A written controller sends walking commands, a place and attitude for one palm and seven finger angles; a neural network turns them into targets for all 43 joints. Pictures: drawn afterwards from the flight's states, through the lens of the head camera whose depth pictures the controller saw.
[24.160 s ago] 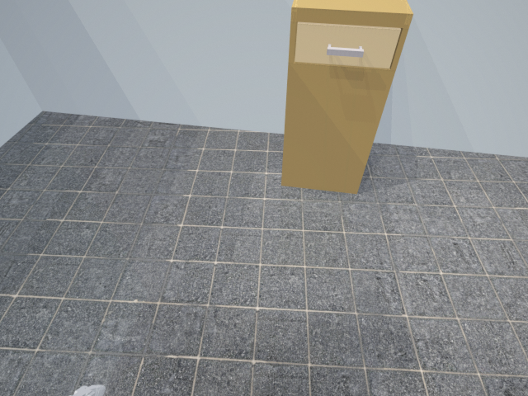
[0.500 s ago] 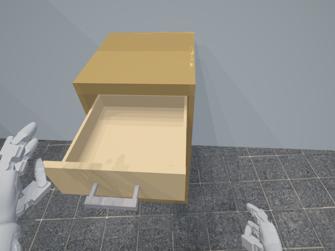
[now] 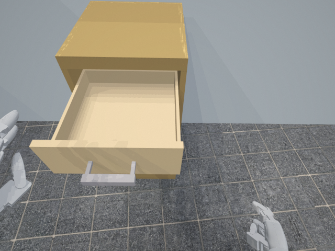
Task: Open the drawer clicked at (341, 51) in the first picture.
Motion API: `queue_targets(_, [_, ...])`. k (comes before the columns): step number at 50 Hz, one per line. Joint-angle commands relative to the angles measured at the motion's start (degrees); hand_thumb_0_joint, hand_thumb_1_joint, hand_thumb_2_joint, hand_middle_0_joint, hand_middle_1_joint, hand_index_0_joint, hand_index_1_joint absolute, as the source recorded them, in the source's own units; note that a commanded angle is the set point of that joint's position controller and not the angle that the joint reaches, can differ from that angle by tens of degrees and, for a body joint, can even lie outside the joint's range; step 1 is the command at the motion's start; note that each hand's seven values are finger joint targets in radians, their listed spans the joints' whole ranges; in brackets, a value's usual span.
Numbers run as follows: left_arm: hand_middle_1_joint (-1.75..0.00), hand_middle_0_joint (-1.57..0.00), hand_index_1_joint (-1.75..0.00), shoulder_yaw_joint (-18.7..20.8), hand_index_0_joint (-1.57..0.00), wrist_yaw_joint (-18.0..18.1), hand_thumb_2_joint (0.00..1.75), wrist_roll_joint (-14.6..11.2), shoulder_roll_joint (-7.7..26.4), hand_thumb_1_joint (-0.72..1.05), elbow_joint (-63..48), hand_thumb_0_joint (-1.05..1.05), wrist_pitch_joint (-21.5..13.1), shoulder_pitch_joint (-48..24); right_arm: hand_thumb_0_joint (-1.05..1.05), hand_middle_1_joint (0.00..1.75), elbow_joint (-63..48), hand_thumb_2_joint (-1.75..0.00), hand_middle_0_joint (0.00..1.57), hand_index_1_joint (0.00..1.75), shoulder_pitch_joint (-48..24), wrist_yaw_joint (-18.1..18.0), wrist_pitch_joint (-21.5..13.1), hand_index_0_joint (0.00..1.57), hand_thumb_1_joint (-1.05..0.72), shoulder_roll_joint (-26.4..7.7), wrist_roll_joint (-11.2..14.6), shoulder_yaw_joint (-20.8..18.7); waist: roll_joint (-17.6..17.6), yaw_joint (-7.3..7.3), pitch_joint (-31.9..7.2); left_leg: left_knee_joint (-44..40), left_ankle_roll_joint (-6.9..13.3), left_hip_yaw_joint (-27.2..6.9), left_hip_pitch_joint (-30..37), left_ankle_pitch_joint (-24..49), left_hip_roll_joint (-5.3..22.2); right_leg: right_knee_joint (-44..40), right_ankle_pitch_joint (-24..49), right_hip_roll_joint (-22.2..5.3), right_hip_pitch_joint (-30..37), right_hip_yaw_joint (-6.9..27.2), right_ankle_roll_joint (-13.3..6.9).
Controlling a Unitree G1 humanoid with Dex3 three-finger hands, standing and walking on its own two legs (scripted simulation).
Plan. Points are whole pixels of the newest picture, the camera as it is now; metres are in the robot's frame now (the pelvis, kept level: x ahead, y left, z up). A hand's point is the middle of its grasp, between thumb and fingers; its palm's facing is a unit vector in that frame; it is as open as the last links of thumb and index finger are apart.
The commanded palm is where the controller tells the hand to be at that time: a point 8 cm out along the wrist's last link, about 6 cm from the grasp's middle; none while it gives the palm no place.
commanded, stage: step back with the hand held close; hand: left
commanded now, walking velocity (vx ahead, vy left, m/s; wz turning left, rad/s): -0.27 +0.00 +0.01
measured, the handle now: (110, 172) +0.30 +0.17 +0.00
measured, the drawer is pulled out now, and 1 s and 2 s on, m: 0.30 0.30 0.30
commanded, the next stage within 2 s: stop stepping back and stand still in 0.72 s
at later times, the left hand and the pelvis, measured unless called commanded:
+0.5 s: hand (3, 227) +0.13 +0.23 +0.18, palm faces +0.35 -0.82 -0.45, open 7.4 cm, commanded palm +0.06 +0.28 +0.19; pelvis -0.08 +0.00 -0.01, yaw -1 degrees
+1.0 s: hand out of the picture -0.01 +0.20 +0.18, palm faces +0.32 -0.82 -0.48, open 7.4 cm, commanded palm -0.06 +0.25 +0.19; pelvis -0.20 -0.03 -0.01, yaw -1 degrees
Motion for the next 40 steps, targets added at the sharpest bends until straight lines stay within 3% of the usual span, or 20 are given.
queue_targets(1, [-0.3, -0.2, -0.3, 6.48, -0.2, 2.1, 0.9, 0.16, 6.96, 0.9, -11.36, 0.0, -4.42, -0.11, 0.0, 0.3, -9.09, -0.9, 0.2, 0.3, -4.98, -0.3, -4.3, 0.2, -0.9, -6.68, 0.13, -2.41, 2.3, 0.12, -7.5, -6.04, 2.61, -5.3, -6.68, -2.29, 5.6, -3.22, 3.17, -4.08, 6.8, 5.6, -1.16])
queue_targets(6, [-0.3, -0.2, -0.3, 5.51, -0.2, 3.05, 0.9, 0.46, 7.02, 0.9, -10.8, 0.0, -5.06, -2.87, 0.0, 0.3, -7.64, -0.9, 0.2, 0.3, -4.11, -0.42, -4.86, 0.2, -0.9, -6.58, -0.01, -2.44, -3.12, -0.7, -4.95, 2.79, 1.24, -3.26, -0.4, -11.63, 1.48, -13.23, -13.14, -8.49, -6.52, 10.98, -3.71])
queue_targets(9, [-0.3, -0.2, -0.3, 5.15, -0.2, 3.5, 0.9, 0.7, 6.67, 0.9, -11.21, 0.0, -4.83, -4.01, 0.0, 0.3, -7.1, -0.9, 0.2, 0.3, -4.27, -0.62, -4.82, 0.2, -0.9, -6.52, -0.53, -2.12, -2.09, -0.83, -4.55, -0.85, 1.55, -5.13, 0.38, -10.25, 3.02, -11.02, -11.91, -6.96, -7.24, 8.36, -3.14])
queue_targets(11, [-0.3, -0.2, -0.3, 5.73, -0.2, 3.67, 0.9, 0.97, 6.96, 0.9, -12.09, 0.0, -5.13, -3.91, 0.0, 0.3, -7.88, -0.9, 0.2, 0.3, -4.8, -0.75, -5.11, 0.2, -0.9, -6.9, -0.46, -1.94, 3.71, -0.53, -4.32, -8.82, 2.83, -8.71, -6.12, -13.75, 6.72, -5.21, -12.88, -3.23, -1.75, 5.53, -1.09])
queue_targets(13, [-0.3, -0.2, -0.3, 6.45, -0.2, 4.07, 0.9, 1.92, 6.67, 0.9, -13.82, 0.0, -5.59, -3.68, 0.0, 0.3, -8.95, -0.9, 0.2, 0.3, -4.97, -0.95, -5.89, 0.2, -0.9, -7.16, -0.64, -1.78, 12.7, -0.12, -5.01, -19.23, 5.42, -15.29, -18.87, -22.42, 13.27, 8.94, -9.08, 1.86, 10.76, 0.99, 0.62])
queue_targets(16, [-0.3, -0.2, -0.3, 6.38, -0.2, 3.7, 0.9, 1.98, 6.58, 0.9, -14.79, 0.0, -5.85, -2.71, 0.0, 0.3, -8.44, -0.9, 0.2, 0.3, -3.75, -0.45, -7.22, 0.2, -0.9, -6.45, -1.38, -1.98, 11.52, 0.29, -6.53, -14.96, 6.47, -13.8, -15.44, -9.84, 14.18, 14.1, -8.64, 2.15, 8.91, 1.92, 0.2])
queue_targets(22, [-0.3, -0.2, -0.3, 6.19, -0.2, 1.68, 0.9, 0.32, 7.17, 0.9, -13.03, 0.0, -6.84, -2.56, 0.0, 0.3, -3.93, -0.9, 0.2, 0.3, -3.6, 0.76, -8.87, 0.2, -0.9, -7.06, -2.11, -1.3, 11.14, 0.6, -10.1, -7.04, 5.7, -12.06, 2.8, 22.47, 13.83, -2.34, -4.14, 2.06, 4.89, 1.5, -0.12])
queue_targets(23, [-0.3, -0.2, -0.3, 5.55, -0.2, 1.18, 0.9, 0.1, 6.78, 0.9, -13.56, 0.0, -7.28, -4.11, 0.0, 0.3, -3.83, -0.9, 0.2, 0.3, -4.01, 1.15, -8.82, 0.2, -0.9, -7.02, -1.61, -1.03, 10.85, 0.74, -11.69, -4.79, 5.23, -10.99, 5.46, 27.11, 13.33, -5.03, 0.82, 1.4, 5.35, 1.79, -0.37])
queue_targets(25, [-0.3, -0.2, -0.3, 5.32, -0.2, 0.14, 0.9, -0.97, 6.38, 0.9, -11.87, 0.0, -6.34, -2.15, 0.0, 0.3, -5.44, -0.9, 0.2, 0.3, -5.01, 1.57, -8.7, 0.2, -0.9, -7.06, 0.21, -2.2, 3.64, 0.94, -14.75, 0.24, 2.51, -5.73, 6.96, 19.46, 8.96, -5.98, 8.61, -1.23, 5.23, 3.09, -1.82])
queue_targets(27, [-0.3, -0.2, -0.3, 7.76, -0.2, 0.43, 0.9, -1.64, 9.28, 0.9, -11.28, 0.0, -6.16, -0.09, 0.0, 0.3, -5.53, -0.9, 0.2, 0.3, -5.27, 1.45, -7.29, 0.2, -0.9, -6.06, 1.14, -2.61, -6.91, -0.09, -13.32, 12.66, -0.59, -0.23, 4.79, -0.45, 1.27, -13.65, 12.26, -12.91, -1.51, 14.94, -6.98])
queue_targets(28, [-0.3, -0.2, -0.3, 6.99, -0.2, 0.71, 0.9, -1.53, 9.22, 0.9, -11.03, 0.0, -5.99, -0.73, 0.0, 0.3, -5.37, -0.9, 0.2, 0.3, -6.52, 1.32, -6.29, 0.2, -0.9, -5.34, 1.23, -2.67, -10.83, -0.05, -10.03, 22.56, -1.45, -1.27, -0.27, -9.17, -1.63, -15.88, 12.72, -18.6, -3.82, 19.68, -10.24])
queue_targets(29, [-0.3, -0.2, -0.3, 7.75, -0.2, 1.01, 0.9, -1.1, 9.07, 0.9, -9.49, 0.0, -5.5, -0.7, 0.0, 0.3, -5.06, -0.9, 0.2, 0.3, -8.05, 1.19, -5.32, 0.2, -0.9, -4.21, 0.54, -2.43, -11.56, 0.46, -7.8, 29.44, -1.61, -3.32, -5.31, -13.23, -1.74, -15.27, 15.8, -19.8, -3.01, 18.73, -12.21])
queue_targets(31, [-0.3, -0.2, -0.3, 7.13, -0.2, 1.26, 0.9, 0.16, 7.42, 0.9, -8.23, 0.0, -5.06, -0.85, 0.0, 0.3, -5.6, -0.9, 0.2, 0.3, -9.04, 0.47, -3.96, 0.2, -0.9, -2.14, -0.19, -0.63, -9.45, -0.58, -5.35, 23.11, -1.68, -3.99, -7.42, -14.48, 0.58, -11.01, 27.0, -16.18, 0.34, 12.73, -10.48])
queue_targets(34, [-0.3, -0.2, -0.3, 6.28, -0.2, 1.92, 0.9, 0.88, 7.31, 0.9, -8.78, 0.0, -4.66, -1.78, 0.0, 0.3, -5.01, -0.9, 0.2, 0.3, -7.45, -0.64, -2.6, 0.2, -0.9, -3.63, -0.57, -0.31, -5.33, -1.55, -6.34, -5.17, -1.11, -0.55, -2.51, -3.83, 0.09, -3.89, 31.74, -9.64, 6.84, 7.2, -4.89])
queue_targets(35, [-0.3, -0.2, -0.3, 5.49, -0.2, 2.07, 0.9, 0.69, 7.54, 0.9, -11.86, 0.0, -5.11, -2.49, 0.0, 0.3, -5.1, -0.9, 0.2, 0.3, -6.6, -0.65, -2.76, 0.2, -0.9, -4.7, -0.61, -1.1, -0.69, -1.56, -8.26, -12.06, -0.3, -1.1, 1.56, 10.93, 2.81, 0.07, 27.2, -6.62, 7.63, 4.77, -2.13])
queue_targets(36, [-0.3, -0.2, -0.3, 5.88, -0.2, 2.11, 0.9, 0.77, 8.71, 0.9, -14.36, 0.0, -5.86, -3.56, 0.0, 0.3, -5.86, -0.9, 0.2, 0.3, -6.71, -0.34, -3.3, 0.2, -0.9, -6.28, -0.67, -2.31, 7.44, -0.34, -10.3, -11.8, 2.85, -9.46, 3.84, 27.39, 11.57, 5.05, 15.27, -1.95, 5.08, 2.22, 0.56])
queue_targets(37, [-0.3, -0.2, -0.3, 5.76, -0.2, 1.77, 0.9, 0.72, 8.97, 0.9, -14.76, 0.0, -5.83, -1.91, 0.0, 0.3, -6.78, -0.9, 0.2, 0.3, -6.07, 0.31, -3.83, 0.2, -0.9, -6.28, -0.21, -3.2, 11.09, 0.23, -12.67, -9.9, 5.07, -11.38, 8.45, 36.67, 17.5, 10.29, -3.02, -0.6, 0.91, 2.35, 0.52])
queue_targets(38, [-0.3, -0.2, -0.3, 6.08, -0.2, 1.52, 0.9, 0.12, 7.6, 0.9, -11.88, 0.0, -5.95, 2.19, 0.0, 0.3, -6.72, -0.9, 0.2, 0.3, -4.47, 1.04, -4.9, 0.2, -0.9, -5.58, -0.62, -3.27, 11.91, 0.3, -15.11, -9.57, 7.05, -11.98, 8.93, 38.92, 18.57, 16.76, -13.31, 1.12, -1.46, 2.65, 0.13])
queue_targets(39, [-0.3, -0.2, -0.3, 6.01, -0.2, 1.31, 0.9, -0.02, 8.27, 0.9, -16.87, 0.0, -6.02, 0.14, 0.0, 0.3, -6.91, -0.9, 0.2, 0.3, -4.49, 1.33, -5.71, 0.2, -0.9, -5.58, -1.96, -2.97, 16.26, -0.06, -14.22, -11.04, 8.69, -14.23, 3.75, 37.05, 19.95, 23.69, -17.3, 1.8, -1.69, 3.24, 0.52])
queue_targets(40, [-0.3, -0.2, -0.3, 6.21, -0.2, 1.57, 0.9, -0.22, 8.15, 0.9, -19.57, 0.0, -6.13, -1.51, 0.0, 0.3, -5.54, -0.9, 0.2, 0.3, -3.52, 1.4, -6.24, 0.2, -0.9, -5.44, -2.35, -2.94, 15.26, -0.49, -12.44, -9.72, 9.38, -12.74, 4.02, 39.89, 19.85, 25.57, -16.52, 1.94, -3.32, 4.31, 0.63])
